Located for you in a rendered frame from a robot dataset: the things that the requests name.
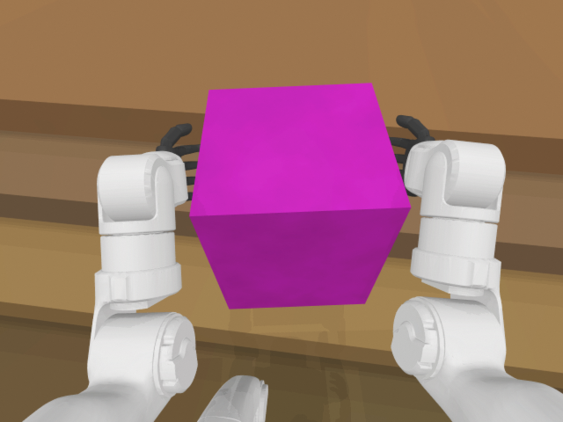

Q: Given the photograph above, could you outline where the robot left upper arm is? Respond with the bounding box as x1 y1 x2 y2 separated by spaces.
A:
22 312 198 422

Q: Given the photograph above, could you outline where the right robot forearm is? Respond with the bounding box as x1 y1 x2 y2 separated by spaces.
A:
404 140 506 358

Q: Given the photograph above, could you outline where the carton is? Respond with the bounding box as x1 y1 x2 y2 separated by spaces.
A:
189 83 411 309

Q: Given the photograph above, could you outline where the robot left hand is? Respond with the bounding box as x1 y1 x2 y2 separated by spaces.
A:
156 123 201 201

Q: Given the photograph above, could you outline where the left robot thigh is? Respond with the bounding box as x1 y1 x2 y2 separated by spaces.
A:
197 375 268 422

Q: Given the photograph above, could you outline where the robot right hand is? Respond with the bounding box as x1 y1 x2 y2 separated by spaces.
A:
389 115 435 197

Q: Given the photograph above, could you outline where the robot right upper arm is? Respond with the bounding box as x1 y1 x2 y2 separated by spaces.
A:
391 296 563 422

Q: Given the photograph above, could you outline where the left robot forearm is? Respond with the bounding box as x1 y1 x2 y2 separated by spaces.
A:
87 151 188 380

